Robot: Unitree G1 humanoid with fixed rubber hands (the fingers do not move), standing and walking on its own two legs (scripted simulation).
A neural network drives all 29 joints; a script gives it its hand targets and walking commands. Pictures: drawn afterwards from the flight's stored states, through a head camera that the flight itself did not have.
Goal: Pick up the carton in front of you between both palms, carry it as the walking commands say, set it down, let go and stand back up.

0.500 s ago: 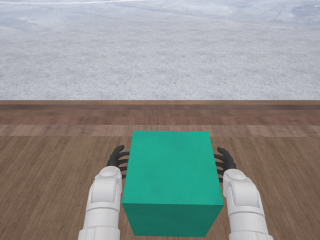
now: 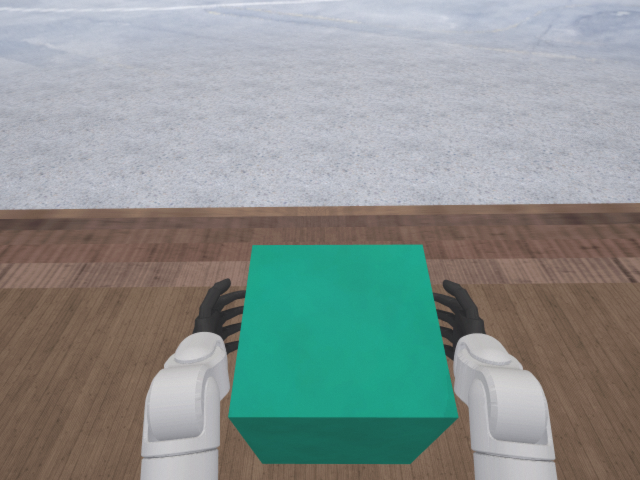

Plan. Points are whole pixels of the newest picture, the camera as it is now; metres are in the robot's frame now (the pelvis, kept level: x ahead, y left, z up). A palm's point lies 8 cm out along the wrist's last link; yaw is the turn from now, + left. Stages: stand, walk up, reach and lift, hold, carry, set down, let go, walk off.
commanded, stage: carry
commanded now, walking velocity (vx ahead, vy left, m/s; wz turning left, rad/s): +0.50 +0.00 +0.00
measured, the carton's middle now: (336, 362) +0.29 +0.01 +0.02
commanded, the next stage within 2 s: none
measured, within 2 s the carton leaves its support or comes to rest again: neither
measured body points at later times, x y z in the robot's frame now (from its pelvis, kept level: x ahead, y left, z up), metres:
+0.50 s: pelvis +0.26 +0.04 +0.02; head +0.25 +0.04 +0.47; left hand +0.51 +0.18 +0.10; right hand +0.49 -0.13 +0.10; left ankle +0.18 +0.10 -0.73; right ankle +0.27 -0.09 -0.67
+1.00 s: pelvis +0.59 +0.00 +0.02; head +0.58 -0.02 +0.47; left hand +0.81 +0.17 +0.09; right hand +0.84 -0.13 +0.08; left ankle +0.65 +0.16 -0.67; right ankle +0.55 -0.07 -0.73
